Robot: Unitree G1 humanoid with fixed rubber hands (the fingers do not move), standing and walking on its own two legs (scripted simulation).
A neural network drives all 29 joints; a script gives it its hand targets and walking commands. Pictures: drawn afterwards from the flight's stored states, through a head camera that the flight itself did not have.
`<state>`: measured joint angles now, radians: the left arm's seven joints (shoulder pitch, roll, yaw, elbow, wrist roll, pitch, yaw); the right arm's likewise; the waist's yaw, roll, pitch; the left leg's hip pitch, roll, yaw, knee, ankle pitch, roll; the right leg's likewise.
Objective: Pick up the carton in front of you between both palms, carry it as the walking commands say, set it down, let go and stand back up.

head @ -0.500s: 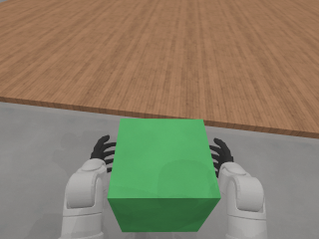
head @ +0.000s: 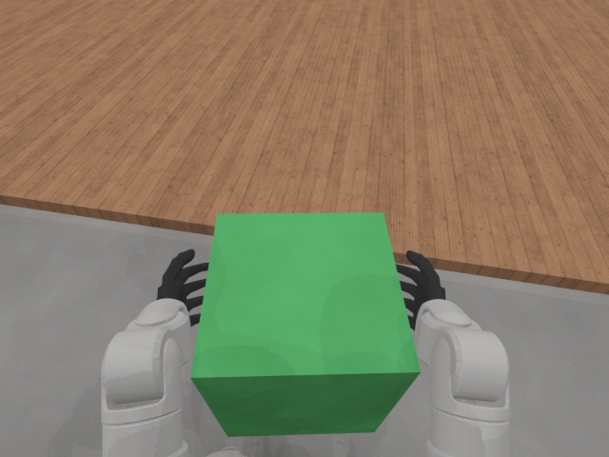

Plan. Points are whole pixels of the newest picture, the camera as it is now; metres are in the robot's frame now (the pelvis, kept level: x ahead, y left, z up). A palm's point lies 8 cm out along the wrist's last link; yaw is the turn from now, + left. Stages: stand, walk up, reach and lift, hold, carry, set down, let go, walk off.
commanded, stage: carry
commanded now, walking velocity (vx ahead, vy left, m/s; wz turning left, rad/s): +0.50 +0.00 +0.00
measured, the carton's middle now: (301, 331) +0.28 +0.01 +0.02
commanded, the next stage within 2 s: none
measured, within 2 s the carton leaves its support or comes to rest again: neither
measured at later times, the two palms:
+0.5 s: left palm (221, 153) +0.60 +0.17 +0.06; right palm (386, 164) +0.57 -0.13 +0.07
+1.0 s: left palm (263, 22) +1.00 +0.13 +0.15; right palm (388, 28) +1.00 -0.17 +0.14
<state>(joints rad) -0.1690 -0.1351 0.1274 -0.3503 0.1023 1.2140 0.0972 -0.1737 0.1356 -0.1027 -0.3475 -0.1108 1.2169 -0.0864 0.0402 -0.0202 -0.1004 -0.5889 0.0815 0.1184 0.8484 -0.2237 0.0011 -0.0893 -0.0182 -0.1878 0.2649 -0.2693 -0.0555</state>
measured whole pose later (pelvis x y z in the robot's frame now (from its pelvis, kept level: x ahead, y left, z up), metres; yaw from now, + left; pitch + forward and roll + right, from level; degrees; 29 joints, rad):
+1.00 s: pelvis +0.65 -0.02 +0.00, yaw -2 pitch +5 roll +1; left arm -0.65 -0.04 0.22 -0.17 0.05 1.32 0.14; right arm -0.66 0.03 -0.21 -0.19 -0.08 1.35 -0.12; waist 0.04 0.02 -0.01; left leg -0.68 0.09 0.06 0.93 -0.21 0.03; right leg -0.21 -0.02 -0.20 0.37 -0.25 -0.06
